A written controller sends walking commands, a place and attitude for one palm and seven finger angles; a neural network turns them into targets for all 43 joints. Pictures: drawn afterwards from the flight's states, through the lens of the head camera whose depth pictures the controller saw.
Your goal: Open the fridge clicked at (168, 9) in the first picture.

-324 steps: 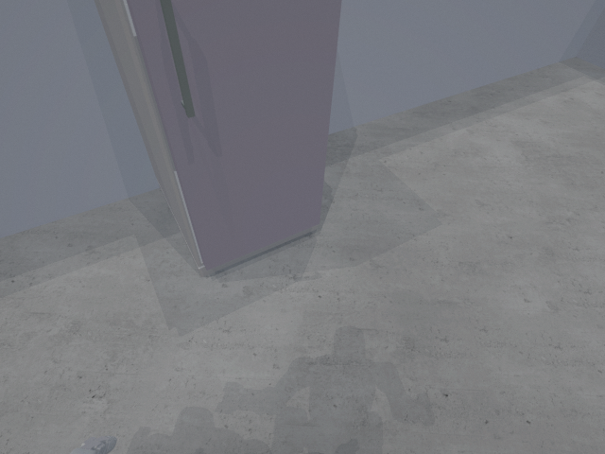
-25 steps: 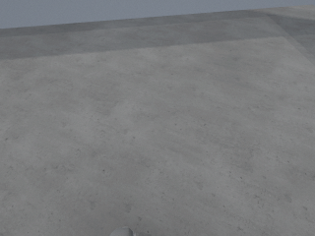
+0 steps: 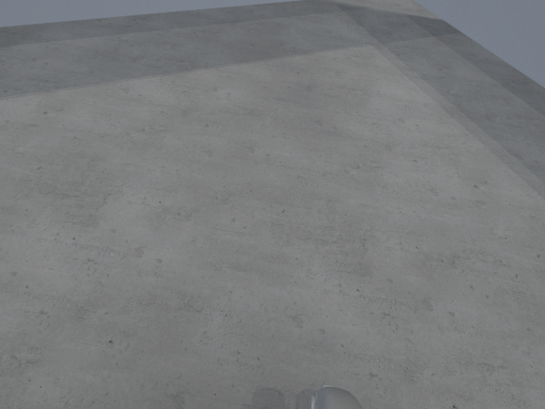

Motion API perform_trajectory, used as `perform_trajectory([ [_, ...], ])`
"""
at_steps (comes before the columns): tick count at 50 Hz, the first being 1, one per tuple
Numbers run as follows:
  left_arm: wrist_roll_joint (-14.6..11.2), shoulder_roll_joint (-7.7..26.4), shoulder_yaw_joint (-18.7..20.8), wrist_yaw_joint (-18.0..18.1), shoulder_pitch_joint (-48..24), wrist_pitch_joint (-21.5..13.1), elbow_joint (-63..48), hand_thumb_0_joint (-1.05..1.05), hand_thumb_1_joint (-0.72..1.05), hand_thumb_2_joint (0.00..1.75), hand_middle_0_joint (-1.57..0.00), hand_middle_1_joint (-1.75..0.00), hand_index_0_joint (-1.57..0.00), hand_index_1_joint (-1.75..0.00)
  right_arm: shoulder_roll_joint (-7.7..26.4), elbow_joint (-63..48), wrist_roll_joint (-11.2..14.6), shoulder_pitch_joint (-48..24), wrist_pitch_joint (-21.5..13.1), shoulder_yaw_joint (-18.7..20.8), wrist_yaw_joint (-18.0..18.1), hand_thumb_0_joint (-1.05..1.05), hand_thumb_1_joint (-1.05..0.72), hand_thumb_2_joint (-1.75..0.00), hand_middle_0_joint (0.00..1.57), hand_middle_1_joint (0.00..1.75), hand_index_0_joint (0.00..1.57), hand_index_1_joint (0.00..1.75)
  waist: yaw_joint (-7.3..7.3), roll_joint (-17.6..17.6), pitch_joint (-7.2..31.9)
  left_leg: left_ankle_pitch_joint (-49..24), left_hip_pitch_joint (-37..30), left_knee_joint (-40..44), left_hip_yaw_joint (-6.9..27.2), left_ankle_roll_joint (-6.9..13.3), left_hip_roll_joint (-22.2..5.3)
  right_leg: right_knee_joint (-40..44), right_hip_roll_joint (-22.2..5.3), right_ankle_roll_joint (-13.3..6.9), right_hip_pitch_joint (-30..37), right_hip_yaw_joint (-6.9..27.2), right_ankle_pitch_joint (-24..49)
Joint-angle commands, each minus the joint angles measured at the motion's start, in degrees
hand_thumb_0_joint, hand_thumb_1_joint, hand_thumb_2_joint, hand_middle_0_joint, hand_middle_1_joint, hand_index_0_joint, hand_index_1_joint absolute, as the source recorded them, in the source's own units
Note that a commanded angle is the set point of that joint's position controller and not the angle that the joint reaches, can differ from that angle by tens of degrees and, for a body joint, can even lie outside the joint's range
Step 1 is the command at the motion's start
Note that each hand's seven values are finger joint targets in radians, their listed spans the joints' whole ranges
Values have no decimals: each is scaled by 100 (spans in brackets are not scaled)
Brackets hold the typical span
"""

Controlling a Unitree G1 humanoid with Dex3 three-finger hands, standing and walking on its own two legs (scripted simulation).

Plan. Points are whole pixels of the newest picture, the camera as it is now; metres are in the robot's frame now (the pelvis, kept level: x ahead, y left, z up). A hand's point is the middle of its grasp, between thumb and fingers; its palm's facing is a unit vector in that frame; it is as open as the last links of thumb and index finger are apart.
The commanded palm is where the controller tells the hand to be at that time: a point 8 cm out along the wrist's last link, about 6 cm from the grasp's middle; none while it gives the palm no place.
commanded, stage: walk to a spot facing it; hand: left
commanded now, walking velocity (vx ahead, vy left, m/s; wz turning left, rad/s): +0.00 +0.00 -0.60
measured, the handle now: out of the picture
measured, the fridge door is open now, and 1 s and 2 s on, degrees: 0 0 0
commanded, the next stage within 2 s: turn to face it in 0.06 s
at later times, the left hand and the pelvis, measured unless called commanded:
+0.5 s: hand (213, 349) +0.23 +0.11 -0.15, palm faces -0.29 -0.92 -0.25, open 7.3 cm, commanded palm none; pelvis +0.07 -0.04 +0.00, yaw -17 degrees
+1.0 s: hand (193, 327) +0.27 +0.16 -0.18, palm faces -0.52 -0.83 -0.20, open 7.4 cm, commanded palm none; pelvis +0.11 +0.01 +0.00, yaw -36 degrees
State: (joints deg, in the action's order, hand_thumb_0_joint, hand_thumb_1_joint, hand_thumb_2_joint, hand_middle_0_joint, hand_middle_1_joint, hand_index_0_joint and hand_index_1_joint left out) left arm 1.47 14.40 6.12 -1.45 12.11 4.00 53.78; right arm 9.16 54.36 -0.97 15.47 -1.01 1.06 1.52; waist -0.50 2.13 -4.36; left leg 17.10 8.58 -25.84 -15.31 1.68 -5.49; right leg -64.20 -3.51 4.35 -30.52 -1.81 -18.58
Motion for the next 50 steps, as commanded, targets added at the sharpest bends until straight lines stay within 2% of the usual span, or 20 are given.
perform_trajectory([
  [1,-6,-1,-34,-43,-568,-104,-556,0,90,90,-20,-30,-20,-30,1008,-149,-33,500,-56,368,49,0,-90,-90,20,30,20,30,288,-1106,264,-3587,-719,534,587,420,-1515,748,-96,-29,-305,-229,-126],
  [6,6,-5,-79,-18,-899,-212,-721,0,90,90,-20,-30,-20,-30,1151,-8,-63,588,5,488,-14,0,-90,-90,20,30,20,30,359,-1335,313,-4118,-797,18,267,345,-1672,2030,168,-272,375,-560,-383],
  [7,5,25,-69,-3,-794,-250,-708,0,90,90,-20,-30,-20,-30,1195,-7,-57,570,9,499,-25,0,-90,-90,20,30,20,30,270,-1282,445,-4441,-793,-244,224,266,-1680,2397,240,-351,667,-579,-326],
  [9,26,384,-9,66,214,-404,-449,0,90,90,-20,-30,-20,-30,1226,-91,30,490,2,491,-80,0,-90,-90,20,30,20,30,-281,-735,1065,-4322,-107,-1842,-97,-169,-1499,3787,185,-574,2490,-399,1193],
  [10,50,1129,126,158,819,-499,-283,0,90,90,-20,-30,-20,-30,870,-343,80,539,33,394,-130,0,-90,-90,20,30,20,30,-505,1071,1585,-666,1872,-3409,-222,-555,-724,3865,-1320,-1174,4313,1588,3756],
  [11,-106,1492,166,217,987,-479,-191,0,90,90,-20,-30,-20,-30,749,-524,84,311,90,355,-59,0,-90,-90,20,30,20,30,-492,1179,1783,2150,2632,-4778,559,-741,-182,3655,-2339,-1844,4272,2436,6345],
  [12,-137,1379,200,286,934,-425,-229,0,90,90,-20,-30,-20,-30,725,-567,70,-50,122,315,6,0,-90,-90,20,30,20,30,-555,932,1746,1938,2680,-4891,1302,-646,-256,3718,-1962,-1851,3964,2164,5908],
  [14,-145,979,59,292,34,-373,-430,0,90,90,-20,-30,-20,-30,800,-467,10,-173,180,352,-2,0,-90,-90,20,30,20,30,-165,482,1005,1059,2713,-4751,1415,-697,-455,3986,-1426,-1604,3186,1560,4391],
  [17,-79,793,-20,273,-486,-406,-561,0,90,90,-20,-30,-20,-30,748,-270,-32,145,314,349,-21,0,-90,-90,20,30,20,30,212,421,570,523,2167,-4160,1313,-800,-363,4252,-942,-1323,2023,954,3859],
  [21,-56,803,5,229,-347,-427,-523,0,90,90,-20,-30,-20,-30,778,-364,-32,-4,313,361,-33,0,-90,-90,20,30,20,30,193,587,546,293,2189,-3739,1329,-838,-171,4325,-745,-1356,1917,1240,3307],
  [28,-24,943,101,244,-55,-360,-573,0,90,90,-20,-30,-20,-30,796,-773,44,-797,202,328,-18,0,-90,-90,20,30,20,30,-45,702,803,597,1847,-2301,1293,-769,149,3987,-718,-1536,2279,1981,3615],
  [30,-19,971,119,251,-168,-323,-626,0,90,90,-20,-30,-20,-30,819,-826,73,-733,171,327,3,0,-90,-90,20,30,20,30,7,815,789,585,1377,-1682,1306,-681,251,3884,-719,-1487,2033,2236,3590],
  [32,-47,944,122,252,-377,-281,-670,0,90,90,-20,-30,-20,-30,841,-733,90,-277,134,342,40,0,-90,-90,20,30,20,30,252,706,860,-55,598,-525,1258,-608,315,3537,-544,-1219,1746,2283,3336],
  [33,-96,782,88,238,-370,-257,-713,0,90,90,-20,-30,-20,-30,980,-675,79,-48,85,353,66,0,-90,-90,20,30,20,30,330,285,1001,-659,-173,295,1373,-510,117,3114,-187,-954,1330,2087,2810],
  [34,-149,426,39,198,-119,-219,-801,0,90,90,-20,-30,-20,-30,1479,-708,4,44,38,423,72,0,-90,-90,20,30,20,30,292,-1242,1146,-1460,-967,775,2708,-57,-1234,2189,603,-549,285,1411,670],
  [35,-98,337,26,156,132,-226,-823,0,90,90,-20,-30,-20,-30,1815,-835,-7,-27,102,466,34,0,-90,-90,20,30,20,30,173,-2096,967,-1914,-667,912,3398,528,-2349,744,771,-272,-171,585,-1724],
  [36,-34,528,66,174,179,-166,-693,0,90,90,-20,-30,-20,-30,1619,-882,-30,-240,99,421,51,0,-90,-90,20,30,20,30,200,-1870,926,-1354,-128,952,3456,662,-2415,-138,543,-204,-103,825,-1661],
  [38,6,570,152,53,74,-161,-596,0,90,90,-20,-30,-20,-30,1266,-1023,-52,-752,62,317,56,0,-90,-90,20,30,20,30,-36,-1182,283,-932,513,1046,2470,475,-1677,-833,363,-147,-147,615,-874],
  [40,-3,453,123,-11,181,-111,-519,0,90,90,-20,-30,-20,-30,1137,-992,-37,-751,30,290,62,0,-90,-90,20,30,20,30,-47,-1129,343,-1278,370,976,1744,342,-1301,-930,265,-54,-114,443,-415],
  [50,-42,151,-23,-38,-448,-76,-685,0,90,90,-20,-30,-20,-30,1317,-475,-34,91,45,491,3,0,-90,-90,20,30,20,30,326,-1229,569,-2326,-561,658,991,587,-1709,992,-26,18,184,-167,-798],
])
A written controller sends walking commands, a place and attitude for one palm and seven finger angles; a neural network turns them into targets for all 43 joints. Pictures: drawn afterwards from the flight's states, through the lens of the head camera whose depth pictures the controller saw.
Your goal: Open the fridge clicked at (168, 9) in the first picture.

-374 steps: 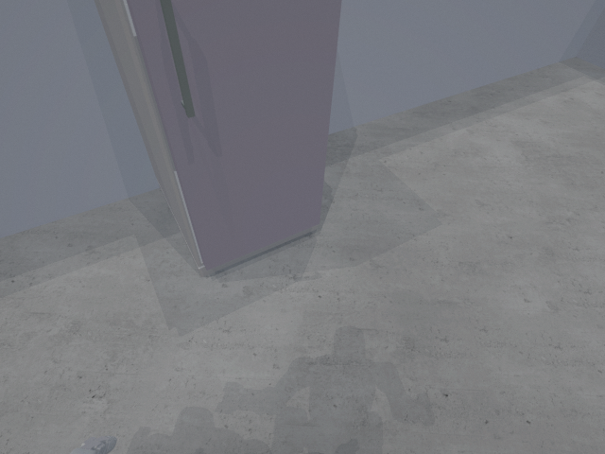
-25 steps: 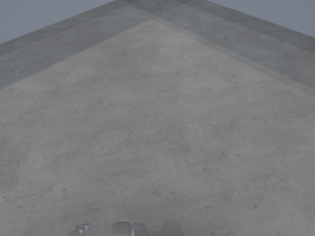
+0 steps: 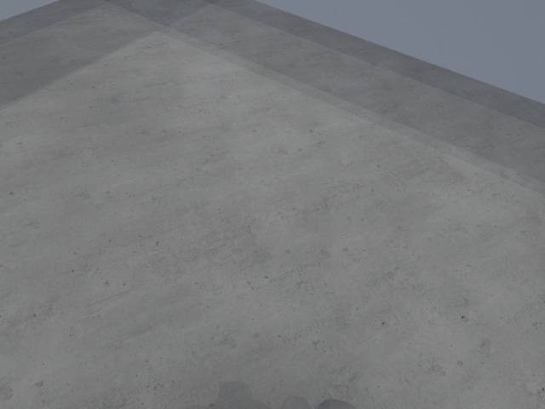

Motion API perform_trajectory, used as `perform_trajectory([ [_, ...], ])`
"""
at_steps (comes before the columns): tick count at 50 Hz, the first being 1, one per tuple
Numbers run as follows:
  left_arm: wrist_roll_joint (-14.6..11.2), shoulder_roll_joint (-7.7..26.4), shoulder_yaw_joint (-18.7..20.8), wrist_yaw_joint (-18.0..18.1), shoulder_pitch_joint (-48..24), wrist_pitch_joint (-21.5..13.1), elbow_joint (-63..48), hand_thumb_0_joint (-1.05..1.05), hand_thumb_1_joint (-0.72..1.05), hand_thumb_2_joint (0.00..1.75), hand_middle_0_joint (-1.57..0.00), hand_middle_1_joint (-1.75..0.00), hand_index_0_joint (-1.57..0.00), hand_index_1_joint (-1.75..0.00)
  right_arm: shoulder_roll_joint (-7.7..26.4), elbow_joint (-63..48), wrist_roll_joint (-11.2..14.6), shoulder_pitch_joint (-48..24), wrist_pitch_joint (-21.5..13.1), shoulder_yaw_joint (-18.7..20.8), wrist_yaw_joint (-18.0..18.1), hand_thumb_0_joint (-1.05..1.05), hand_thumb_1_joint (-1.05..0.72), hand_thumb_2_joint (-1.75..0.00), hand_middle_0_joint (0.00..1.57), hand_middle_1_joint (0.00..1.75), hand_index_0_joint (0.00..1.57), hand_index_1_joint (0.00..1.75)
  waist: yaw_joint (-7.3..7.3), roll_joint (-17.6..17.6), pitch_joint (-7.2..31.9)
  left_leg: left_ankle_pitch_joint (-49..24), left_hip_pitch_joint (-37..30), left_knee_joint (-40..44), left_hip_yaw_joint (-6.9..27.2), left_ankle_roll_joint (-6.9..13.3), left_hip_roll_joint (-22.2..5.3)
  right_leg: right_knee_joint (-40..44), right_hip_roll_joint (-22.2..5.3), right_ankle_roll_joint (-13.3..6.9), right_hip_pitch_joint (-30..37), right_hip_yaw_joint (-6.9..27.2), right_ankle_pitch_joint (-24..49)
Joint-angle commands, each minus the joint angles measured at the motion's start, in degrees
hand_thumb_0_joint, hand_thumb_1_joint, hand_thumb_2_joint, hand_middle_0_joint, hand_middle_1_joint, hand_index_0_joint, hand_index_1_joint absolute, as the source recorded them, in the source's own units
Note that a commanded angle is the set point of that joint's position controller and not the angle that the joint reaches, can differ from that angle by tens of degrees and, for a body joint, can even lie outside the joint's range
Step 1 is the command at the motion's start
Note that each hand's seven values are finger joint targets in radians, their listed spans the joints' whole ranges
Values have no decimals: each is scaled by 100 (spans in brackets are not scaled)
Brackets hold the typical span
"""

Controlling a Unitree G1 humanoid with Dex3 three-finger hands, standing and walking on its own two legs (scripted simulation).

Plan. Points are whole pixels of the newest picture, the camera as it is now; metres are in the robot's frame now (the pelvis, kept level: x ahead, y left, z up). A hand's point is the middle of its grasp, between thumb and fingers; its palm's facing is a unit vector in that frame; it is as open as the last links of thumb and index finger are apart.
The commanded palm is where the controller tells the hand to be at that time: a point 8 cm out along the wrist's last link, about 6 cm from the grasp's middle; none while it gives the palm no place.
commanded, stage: turn to face it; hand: left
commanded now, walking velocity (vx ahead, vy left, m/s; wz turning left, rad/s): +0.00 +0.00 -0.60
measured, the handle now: out of the picture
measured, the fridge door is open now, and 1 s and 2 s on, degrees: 0 0 0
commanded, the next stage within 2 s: none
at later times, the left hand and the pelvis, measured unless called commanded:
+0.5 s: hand (204, 398) +0.15 +0.11 -0.16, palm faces -0.30 -0.92 -0.25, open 7.3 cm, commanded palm none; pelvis +0.00 -0.04 +0.00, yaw -19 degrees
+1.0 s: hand (206, 376) +0.19 +0.12 -0.17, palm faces -0.58 -0.79 -0.20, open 7.4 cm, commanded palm none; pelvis +0.00 +0.00 +0.00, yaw -38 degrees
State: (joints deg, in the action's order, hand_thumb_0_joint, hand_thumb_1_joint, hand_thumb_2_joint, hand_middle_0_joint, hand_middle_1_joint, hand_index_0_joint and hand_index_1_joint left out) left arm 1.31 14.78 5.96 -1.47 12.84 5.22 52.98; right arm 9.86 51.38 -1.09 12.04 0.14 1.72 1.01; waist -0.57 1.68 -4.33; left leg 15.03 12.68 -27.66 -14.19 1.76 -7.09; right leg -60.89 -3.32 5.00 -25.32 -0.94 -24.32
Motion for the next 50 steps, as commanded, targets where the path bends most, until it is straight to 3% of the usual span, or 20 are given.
perform_trajectory([
  [1,-18,97,-16,-37,-563,-212,-607,0,90,90,-20,-30,-20,-30,1251,-140,-26,467,-59,442,41,0,-90,-90,20,30,20,30,369,-1275,574,-2246,-968,760,770,547,-1543,882,0,-77,-223,-355,-247],
  [5,-28,47,-54,-2,-591,-302,-626,0,90,90,-20,-30,-20,-30,1367,-30,-51,513,-39,516,-13,0,-90,-90,20,30,20,30,357,-1539,718,-2677,-908,329,514,417,-1619,1859,163,-257,321,-545,-182],
  [7,-24,152,-43,35,-253,-356,-537,0,90,90,-20,-30,-20,-30,1332,-37,-26,423,-22,518,-33,0,-90,-90,20,30,20,30,124,-1291,865,-2435,-643,-227,226,107,-1541,3006,227,-385,1081,-616,751],
  [8,-3,420,0,76,114,-414,-430,0,90,90,-20,-30,-20,-30,1230,-69,14,437,-11,499,-57,0,-90,-90,20,30,20,30,-89,-695,1042,-1907,-109,-1001,13,-216,-1367,3780,-24,-519,1975,-303,1568],
  [9,54,1125,112,158,434,-506,-350,0,90,90,-20,-30,-20,-30,785,-302,39,381,28,368,-87,0,-90,-90,20,30,20,30,-287,1297,996,1058,1663,-2262,-191,-608,-602,4219,-1480,-1059,3020,1698,3314],
  [10,-49,1469,155,222,649,-475,-277,0,90,90,-20,-30,-20,-30,730,-524,21,90,111,293,-49,0,-90,-90,20,30,20,30,-390,1470,1049,2335,2304,-3297,578,-725,-182,4004,-2172,-1598,2801,2258,4985],
  [12,-53,1209,186,300,288,-450,-315,0,90,90,-20,-30,-20,-30,785,-516,20,-236,158,294,37,0,-90,-90,20,30,20,30,-287,1336,748,1830,2555,-3881,1242,-680,-188,3919,-1684,-1693,2453,1998,4527],
  [14,-63,849,42,273,-225,-469,-461,0,90,90,-20,-30,-20,-30,871,-308,-15,-72,162,325,5,0,-90,-90,20,30,20,30,6,758,549,1017,2292,-3813,1265,-768,-194,3836,-1134,-1483,2141,1326,4376],
  [16,-62,806,21,257,-333,-489,-493,0,90,90,-20,-30,-20,-30,858,-205,-6,90,180,322,0,0,-90,-90,20,30,20,30,82,608,614,767,1955,-3560,1202,-811,-93,3828,-915,-1408,1963,1147,4417],
  [22,-24,944,44,229,-242,-462,-517,0,90,90,-20,-30,-20,-30,863,-362,5,-168,181,309,1,0,-90,-90,20,30,20,30,28,612,560,751,1752,-2871,1206,-823,142,3998,-819,-1555,1716,1712,3315],
  [26,2,1005,91,239,-229,-420,-534,0,90,90,-20,-30,-20,-30,815,-528,65,-372,104,287,30,0,-90,-90,20,30,20,30,-41,741,649,979,1200,-1836,1218,-714,370,3797,-830,-1608,1617,2213,3648],
  [29,-32,1010,105,233,-511,-371,-613,0,90,90,-20,-30,-20,-30,837,-440,95,139,53,282,78,0,-90,-90,20,30,20,30,212,832,838,378,364,-580,1123,-623,520,3427,-565,-1330,1383,2290,3687],
  [30,-70,933,87,222,-574,-346,-636,0,90,90,-20,-30,-20,-30,890,-381,98,352,23,292,100,0,-90,-90,20,30,20,30,324,706,850,-138,-235,145,1115,-570,497,3191,-367,-1114,1009,2220,3323],
  [31,-101,651,39,205,-505,-312,-692,0,90,90,-20,-30,-20,-30,1166,-374,68,484,-23,323,114,0,-90,-90,20,30,20,30,367,-278,875,-299,-878,819,1852,-338,-231,2565,156,-817,272,1856,2188],
  [32,-123,326,-9,138,-259,-287,-797,0,90,90,-20,-30,-20,-30,1707,-473,-12,487,-25,412,91,0,-90,-90,20,30,20,30,270,-1964,814,-780,-1171,1254,3279,226,-1697,1265,887,-428,-711,905,-481],
  [33,-35,507,44,138,-166,-266,-731,0,90,90,-20,-30,-20,-30,1726,-557,-24,296,-3,397,80,0,-90,-90,20,30,20,30,261,-1886,716,-21,-471,1437,3512,576,-2221,22,629,-303,-614,647,-1039],
  [36,28,551,147,-15,-126,-233,-527,0,90,90,-20,-30,-20,-30,1173,-722,-30,-479,-60,252,105,0,-90,-90,20,30,20,30,-59,-1046,190,55,302,1435,2144,370,-1332,-1031,285,-195,-578,460,-3],
  [38,12,405,109,-42,-46,-198,-489,0,90,90,-20,-30,-20,-30,1105,-637,-23,-269,-89,257,113,0,-90,-90,20,30,20,30,-8,-1025,324,-707,-149,1258,1573,327,-1077,-1011,246,-98,-654,323,263],
  [46,-20,162,-13,-50,-614,-190,-627,0,90,90,-20,-30,-20,-30,1248,-216,-19,514,-58,414,60,0,-90,-90,20,30,20,30,389,-1199,492,-2083,-966,866,999,565,-1463,531,10,-43,-402,-212,-195],
  [50,-29,82,-54,-30,-599,-248,-628,0,90,90,-20,-30,-20,-30,1364,-107,-42,454,-37,494,11,0,-90,-90,20,30,20,30,367,-1462,683,-2489,-981,519,629,512,-1573,1399,110,-159,77,-460,-259],
])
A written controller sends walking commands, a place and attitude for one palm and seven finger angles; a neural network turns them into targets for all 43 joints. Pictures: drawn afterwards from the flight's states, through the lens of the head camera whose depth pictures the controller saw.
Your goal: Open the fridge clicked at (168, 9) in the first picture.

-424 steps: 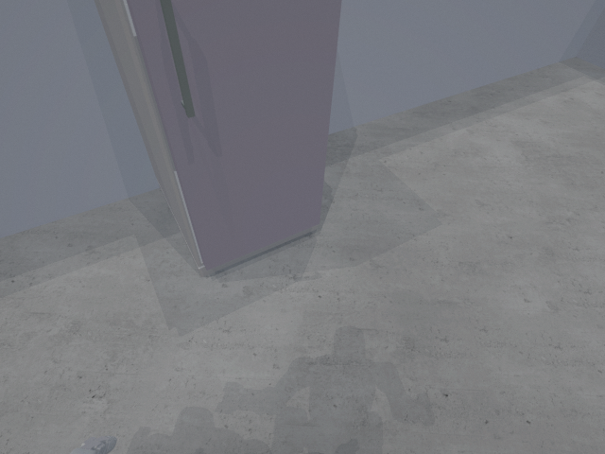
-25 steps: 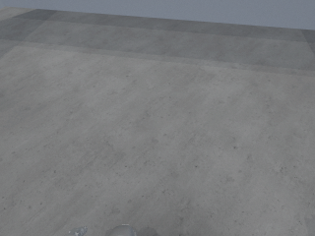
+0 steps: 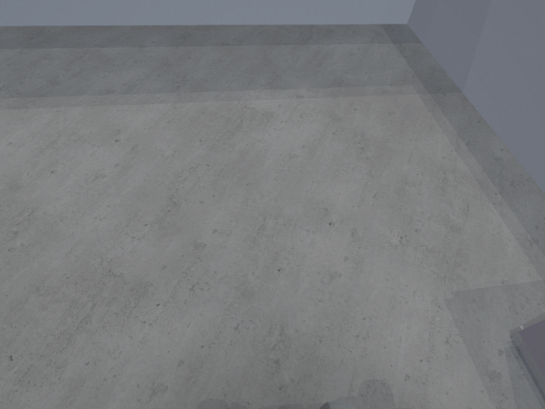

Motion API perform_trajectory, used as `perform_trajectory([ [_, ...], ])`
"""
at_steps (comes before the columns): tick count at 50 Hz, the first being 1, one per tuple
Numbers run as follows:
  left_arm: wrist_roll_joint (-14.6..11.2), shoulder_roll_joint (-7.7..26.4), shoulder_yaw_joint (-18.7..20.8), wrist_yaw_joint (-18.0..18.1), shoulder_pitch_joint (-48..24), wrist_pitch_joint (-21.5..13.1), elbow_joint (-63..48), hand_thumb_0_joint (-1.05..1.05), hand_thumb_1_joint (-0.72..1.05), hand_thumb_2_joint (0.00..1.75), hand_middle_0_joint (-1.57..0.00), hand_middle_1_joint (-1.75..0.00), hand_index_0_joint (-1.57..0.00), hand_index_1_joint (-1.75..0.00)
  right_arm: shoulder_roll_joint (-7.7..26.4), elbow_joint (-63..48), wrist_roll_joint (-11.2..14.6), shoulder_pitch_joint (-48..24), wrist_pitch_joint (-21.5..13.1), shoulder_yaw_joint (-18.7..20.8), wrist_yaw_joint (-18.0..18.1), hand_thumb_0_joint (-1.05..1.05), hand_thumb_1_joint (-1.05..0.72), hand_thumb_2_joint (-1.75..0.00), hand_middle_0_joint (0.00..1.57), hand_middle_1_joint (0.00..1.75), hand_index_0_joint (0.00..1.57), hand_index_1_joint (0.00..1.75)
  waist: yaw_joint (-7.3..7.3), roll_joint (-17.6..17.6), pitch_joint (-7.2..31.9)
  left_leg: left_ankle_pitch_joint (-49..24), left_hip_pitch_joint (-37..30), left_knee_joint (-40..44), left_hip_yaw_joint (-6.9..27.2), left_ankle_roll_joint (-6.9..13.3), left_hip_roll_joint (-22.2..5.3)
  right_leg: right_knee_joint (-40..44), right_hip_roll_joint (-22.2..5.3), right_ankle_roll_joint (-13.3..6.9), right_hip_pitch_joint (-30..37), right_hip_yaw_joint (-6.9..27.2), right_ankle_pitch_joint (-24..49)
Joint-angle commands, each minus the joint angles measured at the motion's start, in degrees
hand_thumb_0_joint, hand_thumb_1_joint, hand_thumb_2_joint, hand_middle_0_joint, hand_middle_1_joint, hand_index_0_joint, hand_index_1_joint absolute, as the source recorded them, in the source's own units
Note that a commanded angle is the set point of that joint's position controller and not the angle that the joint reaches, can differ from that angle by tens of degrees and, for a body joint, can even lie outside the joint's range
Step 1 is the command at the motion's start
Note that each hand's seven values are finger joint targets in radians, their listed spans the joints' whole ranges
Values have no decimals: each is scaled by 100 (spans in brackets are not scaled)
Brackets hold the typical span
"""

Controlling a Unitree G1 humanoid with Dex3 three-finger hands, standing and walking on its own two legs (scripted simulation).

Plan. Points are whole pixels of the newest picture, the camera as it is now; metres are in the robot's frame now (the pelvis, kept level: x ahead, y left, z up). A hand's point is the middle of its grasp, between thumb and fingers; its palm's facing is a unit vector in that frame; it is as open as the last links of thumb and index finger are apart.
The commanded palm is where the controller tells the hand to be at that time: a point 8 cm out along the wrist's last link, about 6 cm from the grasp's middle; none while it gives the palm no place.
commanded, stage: turn to face it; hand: left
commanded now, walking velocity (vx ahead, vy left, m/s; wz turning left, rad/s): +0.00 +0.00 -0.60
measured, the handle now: out of the picture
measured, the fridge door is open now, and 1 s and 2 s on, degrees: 0 0 0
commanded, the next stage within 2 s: none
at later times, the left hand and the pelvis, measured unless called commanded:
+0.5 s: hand out of the picture +0.14 +0.13 -0.16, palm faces -0.26 -0.94 -0.23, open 7.3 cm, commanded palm none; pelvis +0.00 -0.03 +0.00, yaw -17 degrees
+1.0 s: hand (201, 373) +0.19 +0.13 -0.17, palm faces -0.55 -0.81 -0.21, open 7.4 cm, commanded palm none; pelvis +0.01 +0.00 +0.00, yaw -36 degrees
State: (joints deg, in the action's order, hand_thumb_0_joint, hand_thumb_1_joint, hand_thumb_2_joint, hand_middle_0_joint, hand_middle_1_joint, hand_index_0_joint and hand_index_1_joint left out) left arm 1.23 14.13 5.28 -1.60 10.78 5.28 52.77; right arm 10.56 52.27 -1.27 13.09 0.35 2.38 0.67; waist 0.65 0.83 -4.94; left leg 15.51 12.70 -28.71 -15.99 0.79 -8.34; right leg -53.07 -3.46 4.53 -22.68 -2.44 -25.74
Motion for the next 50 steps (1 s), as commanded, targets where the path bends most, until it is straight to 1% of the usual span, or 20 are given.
perform_trajectory([
  [1,-19,155,0,-5,-386,-270,-601,0,90,90,-20,-30,-20,-30,1319,-178,-24,353,-45,444,29,0,-90,-90,20,30,20,30,246,-1410,757,-2591,-963,507,784,578,-1494,840,165,-158,-61,-363,-92],
  [2,-20,145,10,7,-359,-301,-592,0,90,90,-20,-30,-20,-30,1307,-160,-30,372,-41,453,20,0,-90,-90,20,30,20,30,214,-1328,784,-2689,-907,360,695,501,-1485,1212,207,-219,127,-389,40],
  [4,-16,307,36,47,53,-379,-472,0,90,90,-20,-30,-20,-30,1291,-156,4,311,-31,445,-2,0,-90,-90,20,30,20,30,-66,-1033,939,-2356,-430,-401,356,88,-1333,2605,242,-358,1179,-450,1233],
  [5,22,781,100,109,445,-455,-372,0,90,90,-20,-30,-20,-30,1069,-233,56,387,-8,399,-34,0,-90,-90,20,30,20,30,-278,93,1107,-1239,530,-1414,121,-302,-1000,3249,-473,-620,2267,446,2270],
  [6,46,1477,230,205,734,-513,-295,0,90,90,-20,-30,-20,-30,559,-546,44,156,30,233,-69,0,-90,-90,20,30,20,30,-428,1839,1019,1941,2232,-2855,183,-618,-121,3421,-1982,-1261,2704,2529,4315],
  [7,-59,1534,249,258,947,-448,-256,0,90,90,-20,-30,-20,-30,687,-694,34,-295,137,218,22,0,-90,-90,20,30,20,30,-602,1253,912,2195,2382,-3474,1177,-568,-60,3249,-2074,-1606,2295,2277,4961],
  [8,-48,1410,272,293,678,-460,-254,0,90,90,-20,-30,-20,-30,643,-653,39,-368,141,214,55,0,-90,-90,20,30,20,30,-443,1609,858,1919,2602,-3754,1380,-554,-32,3197,-1698,-1589,2268,2226,4817],
  [10,-74,948,117,280,62,-469,-412,0,90,90,-20,-30,-20,-30,826,-410,12,-213,156,273,38,0,-90,-90,20,30,20,30,-148,939,669,966,2413,-3866,1512,-643,-98,3164,-1180,-1406,2032,1524,4251],
  [12,-68,852,67,265,-137,-493,-488,0,90,90,-20,-30,-20,-30,790,-265,0,-9,174,265,20,0,-90,-90,20,30,20,30,-20,661,703,601,2006,-3599,1391,-708,-14,3161,-923,-1309,1721,1220,4254],
  [22,-9,1050,125,244,167,-456,-415,0,90,90,-20,-30,-20,-30,782,-541,49,-566,122,223,54,0,-90,-90,20,30,20,30,-212,644,602,834,1662,-2261,1447,-686,365,3184,-848,-1613,1618,2213,3639],
  [25,-4,1096,154,246,41,-419,-463,0,90,90,-20,-30,-20,-30,768,-599,93,-508,85,216,80,0,-90,-90,20,30,20,30,-156,820,683,887,1137,-1585,1433,-581,544,3052,-780,-1572,1418,2447,3830],
  [28,-37,1045,158,247,-289,-371,-520,0,90,90,-20,-30,-20,-30,774,-479,118,72,32,217,128,0,-90,-90,20,30,20,30,152,776,777,125,105,-130,1362,-485,628,2621,-510,-1225,939,2505,3637],
  [29,-81,877,128,234,-307,-353,-579,0,90,90,-20,-30,-20,-30,919,-431,113,337,-24,220,156,0,-90,-90,20,30,20,30,250,392,934,-361,-619,611,1537,-386,374,2190,-155,-964,499,2287,3107],
  [30,-128,507,76,193,-53,-311,-666,0,90,90,-20,-30,-20,-30,1411,-467,40,322,-68,296,158,0,-90,-90,20,30,20,30,171,-1156,1022,-754,-1328,1167,2921,58,-938,1252,666,-576,-555,1614,1174],
  [31,-75,477,48,151,59,-329,-715,0,90,90,-20,-30,-20,-30,1718,-621,42,272,-12,337,121,0,-90,-90,20,30,20,30,100,-1838,893,-1259,-1038,1314,3570,574,-1989,-104,772,-302,-898,739,-855],
  [32,25,668,122,161,46,-267,-557,0,90,90,-20,-30,-20,-30,1454,-607,10,99,-46,282,161,0,-90,-90,20,30,20,30,140,-1581,749,-963,-488,1437,3569,582,-1931,-1002,584,-184,-837,942,-747],
  [34,38,658,201,48,117,-246,-450,0,90,90,-20,-30,-20,-30,1168,-746,-8,-415,-80,173,167,0,-90,-90,20,30,20,30,-153,-1048,336,-896,-31,1384,2500,464,-1246,-1745,388,-134,-810,752,-21],
  [36,16,545,173,-8,187,-215,-375,0,90,90,-20,-30,-20,-30,1042,-736,17,-429,-105,156,167,0,-90,-90,20,30,20,30,-168,-936,401,-1300,-167,1287,1817,398,-950,-1893,283,-48,-827,561,343],
  [43,-10,320,95,-9,-144,-156,-466,0,90,90,-20,-30,-20,-30,1064,-387,28,311,-108,277,142,0,-90,-90,20,30,20,30,102,-933,498,-1861,-996,1144,1403,624,-1215,-1123,49,96,-1005,251,247],
  [50,-15,160,1,-10,-531,-227,-593,0,90,90,-20,-30,-20,-30,1237,-122,-19,453,-64,411,52,0,-90,-90,20,30,20,30,271,-1246,614,-2338,-868,758,858,641,-1483,499,47,-76,-202,-239,-113],
])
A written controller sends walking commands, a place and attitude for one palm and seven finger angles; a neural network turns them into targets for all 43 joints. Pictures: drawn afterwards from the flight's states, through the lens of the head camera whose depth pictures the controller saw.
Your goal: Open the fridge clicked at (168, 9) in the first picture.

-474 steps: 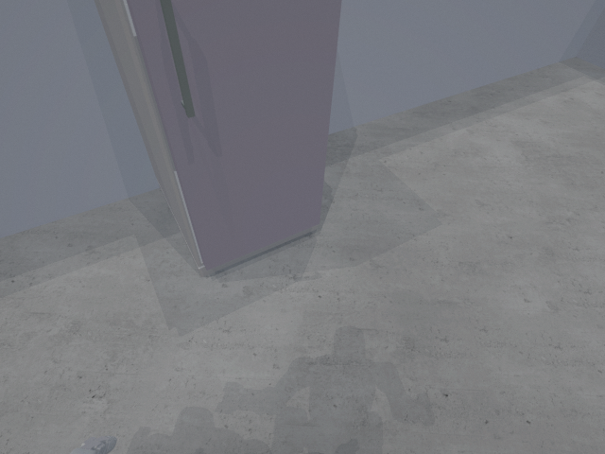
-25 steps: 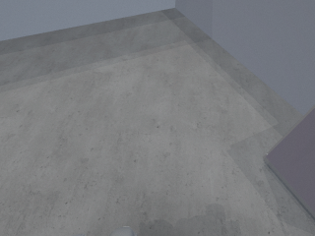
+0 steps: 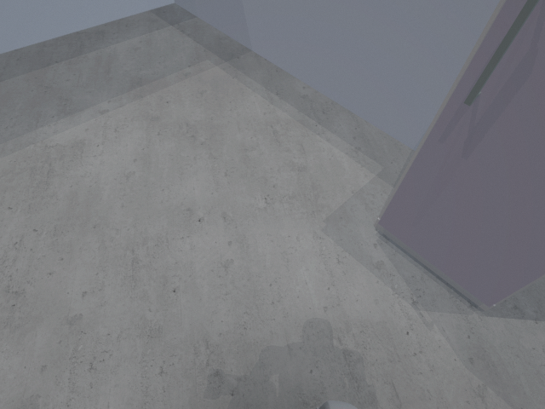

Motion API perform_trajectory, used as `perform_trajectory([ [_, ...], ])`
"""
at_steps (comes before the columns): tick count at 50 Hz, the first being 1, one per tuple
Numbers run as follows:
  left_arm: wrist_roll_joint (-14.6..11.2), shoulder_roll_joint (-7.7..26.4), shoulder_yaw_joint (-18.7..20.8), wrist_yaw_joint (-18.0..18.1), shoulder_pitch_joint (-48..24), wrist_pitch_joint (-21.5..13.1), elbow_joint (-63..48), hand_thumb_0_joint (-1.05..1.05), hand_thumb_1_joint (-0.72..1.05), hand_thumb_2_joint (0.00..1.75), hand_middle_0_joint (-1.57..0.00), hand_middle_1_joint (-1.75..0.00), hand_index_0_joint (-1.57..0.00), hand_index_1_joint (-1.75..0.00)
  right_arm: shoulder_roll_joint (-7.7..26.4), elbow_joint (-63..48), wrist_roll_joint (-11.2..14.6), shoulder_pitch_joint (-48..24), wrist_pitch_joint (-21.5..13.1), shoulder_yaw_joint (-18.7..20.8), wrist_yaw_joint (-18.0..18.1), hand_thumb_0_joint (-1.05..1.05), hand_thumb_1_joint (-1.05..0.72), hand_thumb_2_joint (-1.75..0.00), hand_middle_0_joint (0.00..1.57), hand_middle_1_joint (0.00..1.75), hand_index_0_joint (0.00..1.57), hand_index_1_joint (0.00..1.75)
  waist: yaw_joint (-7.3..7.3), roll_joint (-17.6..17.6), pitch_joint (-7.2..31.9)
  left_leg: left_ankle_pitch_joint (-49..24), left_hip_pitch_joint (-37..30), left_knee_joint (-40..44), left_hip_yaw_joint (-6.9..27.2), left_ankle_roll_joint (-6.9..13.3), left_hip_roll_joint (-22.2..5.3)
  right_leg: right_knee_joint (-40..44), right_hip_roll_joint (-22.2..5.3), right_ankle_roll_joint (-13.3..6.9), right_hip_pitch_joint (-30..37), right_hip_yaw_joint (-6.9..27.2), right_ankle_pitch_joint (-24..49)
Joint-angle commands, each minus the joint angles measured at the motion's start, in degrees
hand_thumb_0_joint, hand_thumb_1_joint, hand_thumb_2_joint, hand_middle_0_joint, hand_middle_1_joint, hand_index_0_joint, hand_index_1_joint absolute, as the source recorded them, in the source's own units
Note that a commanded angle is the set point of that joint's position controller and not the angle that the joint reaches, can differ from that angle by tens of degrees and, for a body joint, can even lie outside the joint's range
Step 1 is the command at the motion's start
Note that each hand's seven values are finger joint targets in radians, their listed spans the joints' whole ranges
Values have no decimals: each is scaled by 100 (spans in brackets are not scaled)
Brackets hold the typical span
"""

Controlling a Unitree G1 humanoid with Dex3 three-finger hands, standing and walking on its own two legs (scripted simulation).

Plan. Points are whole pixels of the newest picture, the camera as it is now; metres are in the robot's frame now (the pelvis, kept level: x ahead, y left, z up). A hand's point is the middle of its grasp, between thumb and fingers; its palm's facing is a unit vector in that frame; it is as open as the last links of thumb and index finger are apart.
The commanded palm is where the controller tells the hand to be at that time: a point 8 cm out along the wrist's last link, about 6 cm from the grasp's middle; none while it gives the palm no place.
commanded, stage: turn to face it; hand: left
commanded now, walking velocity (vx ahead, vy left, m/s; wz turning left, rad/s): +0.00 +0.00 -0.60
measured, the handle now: (505, 47) +0.83 -0.48 +0.13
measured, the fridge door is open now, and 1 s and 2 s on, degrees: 0 0 0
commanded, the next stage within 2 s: take the last steps up to it in 1.30 s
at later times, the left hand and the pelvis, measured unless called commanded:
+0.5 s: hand (190, 406) +0.15 +0.13 -0.17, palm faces -0.27 -0.93 -0.23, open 7.3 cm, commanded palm none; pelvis +0.01 -0.03 +0.00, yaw -18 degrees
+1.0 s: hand (216, 361) +0.21 +0.10 -0.17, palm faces -0.58 -0.79 -0.21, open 7.4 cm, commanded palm none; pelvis +0.02 -0.01 +0.00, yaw -36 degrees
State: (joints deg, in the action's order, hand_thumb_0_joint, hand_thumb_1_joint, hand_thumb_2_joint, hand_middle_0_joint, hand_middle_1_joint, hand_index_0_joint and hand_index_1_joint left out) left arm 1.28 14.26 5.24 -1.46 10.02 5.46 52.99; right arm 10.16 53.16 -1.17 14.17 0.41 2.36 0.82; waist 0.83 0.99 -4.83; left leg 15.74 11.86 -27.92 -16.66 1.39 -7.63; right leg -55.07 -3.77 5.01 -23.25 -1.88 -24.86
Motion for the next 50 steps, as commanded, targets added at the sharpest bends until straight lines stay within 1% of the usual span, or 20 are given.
perform_trajectory([
  [1,-21,146,-5,-14,-433,-267,-616,0,90,90,-20,-30,-20,-30,1311,-188,-35,327,-62,435,22,0,-90,-90,20,30,20,30,236,-1302,665,-2465,-800,551,900,554,-1588,950,130,-182,-15,-345,-197],
  [4,-25,255,16,37,25,-383,-496,0,90,90,-20,-30,-20,-30,1327,-166,-10,253,-47,449,-13,0,-90,-90,20,30,20,30,-49,-1086,938,-2462,-522,-296,443,107,-1462,2587,259,-382,1043,-478,969],
  [5,0,606,67,85,409,-457,-399,0,90,90,-20,-30,-20,-30,1180,-214,38,332,-33,413,-46,0,-90,-90,20,30,20,30,-254,-343,1102,-1770,202,-1193,219,-256,-1238,3337,-136,-553,2066,16,1797],
  [6,47,1339,184,177,739,-544,-316,0,90,90,-20,-30,-20,-30,694,-498,45,185,12,264,-83,0,-90,-90,20,30,20,30,-444,1665,1031,1588,2049,-2502,116,-623,-359,3700,-1682,-1148,2918,2187,3737],
  [7,-64,1556,210,239,910,-494,-271,0,90,90,-20,-30,-20,-30,754,-686,34,-126,112,238,-25,0,-90,-90,20,30,20,30,-540,1356,1026,2222,2347,-3419,1004,-652,-138,3470,-2169,-1656,2430,2359,4655],
  [9,-73,1252,206,289,460,-484,-334,0,90,90,-20,-30,-20,-30,814,-628,23,-398,143,239,38,0,-90,-90,20,30,20,30,-371,1311,727,1584,2631,-3919,1548,-644,-131,3436,-1548,-1609,2218,2046,4261],
  [11,-71,895,88,272,-81,-484,-470,0,90,90,-20,-30,-20,-30,876,-428,2,-212,156,263,5,0,-90,-90,20,30,20,30,-83,760,555,794,2258,-3753,1511,-729,-160,3407,-1038,-1425,1779,1353,3938],
  [13,-63,889,57,238,-65,-525,-485,0,90,90,-20,-30,-20,-30,841,-343,-13,-60,181,259,0,0,-90,-90,20,30,20,30,-25,663,604,588,2017,-3545,1438,-781,-36,3389,-851,-1363,1641,1222,4140],
  [23,-9,1088,136,225,113,-456,-473,0,90,90,-20,-30,-20,-30,842,-673,62,-643,102,220,36,0,-90,-90,20,30,20,30,-181,773,649,840,1421,-1986,1490,-698,402,3318,-755,-1613,1476,2258,3529],
  [25,-6,1119,152,232,-53,-432,-512,0,90,90,-20,-30,-20,-30,828,-676,91,-442,59,212,61,0,-90,-90,20,30,20,30,-66,858,767,756,997,-1294,1455,-633,520,3108,-670,-1530,1410,2385,3797],
  [27,-53,1065,150,230,-281,-396,-551,0,90,90,-20,-30,-20,-30,851,-532,112,88,12,214,101,0,-90,-90,20,30,20,30,195,752,874,-115,62,-31,1370,-575,562,2688,-424,-1201,999,2335,3555],
  [28,-102,819,108,220,-240,-367,-605,0,90,90,-20,-30,-20,-30,1072,-490,91,291,-46,230,127,0,-90,-90,20,30,20,30,244,74,991,-549,-714,702,1760,-427,114,2150,23,-924,426,2068,2785],
  [29,-142,449,58,162,83,-329,-697,0,90,90,-20,-30,-20,-30,1631,-579,13,264,-67,315,113,0,-90,-90,20,30,20,30,137,-1672,1036,-1151,-1300,1113,3304,98,-1368,1032,859,-504,-695,1229,281],
  [30,-53,540,87,143,140,-326,-678,0,90,90,-20,-30,-20,-30,1777,-685,2,180,-29,332,104,0,-90,-90,20,30,20,30,121,-1793,839,-1004,-709,1294,3751,567,-2168,-341,759,-312,-813,704,-1048],
  [31,1,677,130,139,142,-282,-574,0,90,90,-20,-30,-20,-30,1554,-732,-3,-90,-46,271,125,0,-90,-90,20,30,20,30,61,-1531,668,-543,-166,1397,3658,595,-2027,-1060,571,-263,-774,893,-838],
  [33,23,639,187,24,179,-280,-461,0,90,90,-20,-30,-20,-30,1240,-840,-25,-527,-82,179,124,0,-90,-90,20,30,20,30,-177,-919,271,-684,107,1335,2553,433,-1333,-1666,397,-189,-828,649,-67],
  [36,-8,477,137,-33,226,-243,-399,0,90,90,-20,-30,-20,-30,1098,-760,10,-330,-110,183,127,0,-90,-90,20,30,20,30,-105,-983,442,-1645,-380,1112,1653,376,-1031,-1593,254,-55,-899,380,288],
  [40,-21,343,85,-31,0,-210,-472,0,90,90,-20,-30,-20,-30,1146,-528,22,124,-112,261,109,0,-90,-90,20,30,20,30,63,-984,563,-2195,-955,968,1409,519,-1208,-1065,131,27,-971,169,157],
  [46,-15,210,10,-35,-459,-237,-587,0,90,90,-20,-30,-20,-30,1240,-284,-18,351,-72,361,49,0,-90,-90,20,30,20,30,265,-1217,512,-2435,-787,786,1061,581,-1421,332,46,-76,-374,-222,-173],
  [50,-27,144,-29,21,-234,-356,-528,0,90,90,-20,-30,-20,-30,1351,-172,-29,295,-59,431,5,0,-90,-90,20,30,20,30,145,-1353,814,-2920,-902,217,798,429,-1493,1594,223,-290,256,-412,128],
])
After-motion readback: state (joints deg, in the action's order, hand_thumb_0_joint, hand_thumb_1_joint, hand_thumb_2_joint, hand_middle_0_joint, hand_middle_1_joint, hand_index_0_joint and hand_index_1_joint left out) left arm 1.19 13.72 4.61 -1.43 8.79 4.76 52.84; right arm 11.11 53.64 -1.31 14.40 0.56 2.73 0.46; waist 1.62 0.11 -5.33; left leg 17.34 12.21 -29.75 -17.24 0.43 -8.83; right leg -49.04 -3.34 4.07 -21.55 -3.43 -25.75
